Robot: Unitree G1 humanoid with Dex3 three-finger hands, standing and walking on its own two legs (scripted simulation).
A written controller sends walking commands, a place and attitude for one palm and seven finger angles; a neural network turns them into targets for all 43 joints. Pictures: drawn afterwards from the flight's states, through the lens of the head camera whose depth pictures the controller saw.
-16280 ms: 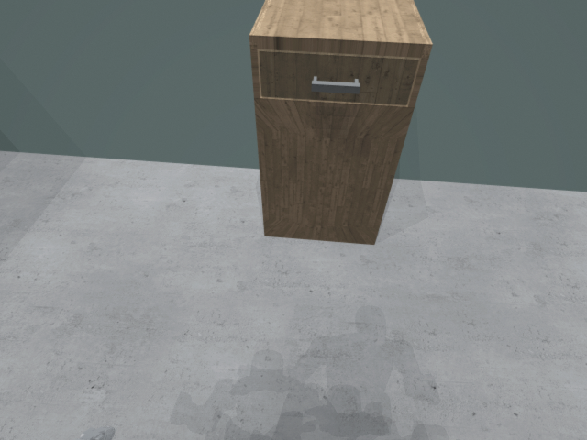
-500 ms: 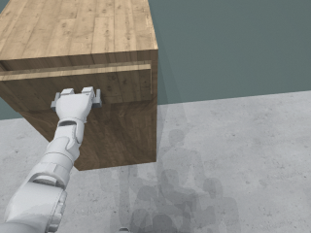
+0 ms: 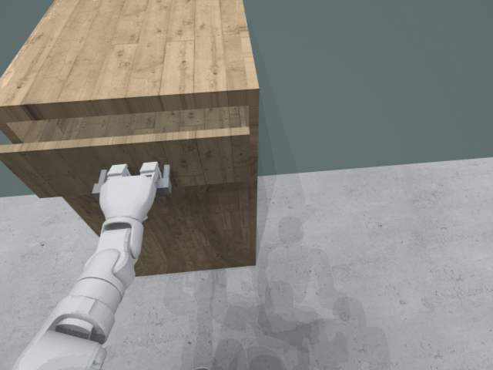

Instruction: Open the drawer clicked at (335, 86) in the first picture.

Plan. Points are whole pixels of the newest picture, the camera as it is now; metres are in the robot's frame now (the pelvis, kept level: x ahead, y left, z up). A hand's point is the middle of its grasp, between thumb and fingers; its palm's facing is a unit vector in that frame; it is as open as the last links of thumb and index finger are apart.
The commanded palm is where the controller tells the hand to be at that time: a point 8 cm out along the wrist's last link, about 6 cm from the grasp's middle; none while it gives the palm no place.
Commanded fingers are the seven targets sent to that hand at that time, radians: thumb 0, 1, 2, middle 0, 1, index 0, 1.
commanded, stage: pull the drawer open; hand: left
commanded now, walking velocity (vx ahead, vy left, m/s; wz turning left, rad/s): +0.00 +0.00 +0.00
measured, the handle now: (134, 180) +0.45 +0.22 +0.02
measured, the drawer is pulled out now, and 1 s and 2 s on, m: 0.07 0.15 0.30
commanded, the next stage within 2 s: open the thumb to release the handle in 1.88 s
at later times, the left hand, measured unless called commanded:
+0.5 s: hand (137, 234) +0.35 +0.20 +0.00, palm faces +0.00 -0.08 -1.00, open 5.7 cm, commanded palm +0.29 +0.20 +0.05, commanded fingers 0.00 0.90 0.90 -0.40 -1.35 -0.40 -1.35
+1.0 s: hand (134, 250) +0.32 +0.20 +0.00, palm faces -0.03 -0.06 -1.00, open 5.8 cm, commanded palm +0.27 +0.19 +0.05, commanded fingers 0.00 0.90 0.90 -0.40 -1.35 -0.40 -1.35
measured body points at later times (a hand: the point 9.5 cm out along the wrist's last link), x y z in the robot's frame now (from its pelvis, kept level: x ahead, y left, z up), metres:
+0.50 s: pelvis +0.01 +0.00 +0.01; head +0.05 -0.02 +0.45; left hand +0.34 +0.20 +0.05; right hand +0.09 -0.27 -0.13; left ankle +0.01 +0.13 -0.70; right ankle -0.06 -0.12 -0.70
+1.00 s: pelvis -0.01 -0.02 +0.00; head +0.02 -0.04 +0.45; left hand +0.31 +0.20 +0.05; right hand +0.16 -0.25 -0.12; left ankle +0.01 +0.13 -0.70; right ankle -0.06 -0.12 -0.70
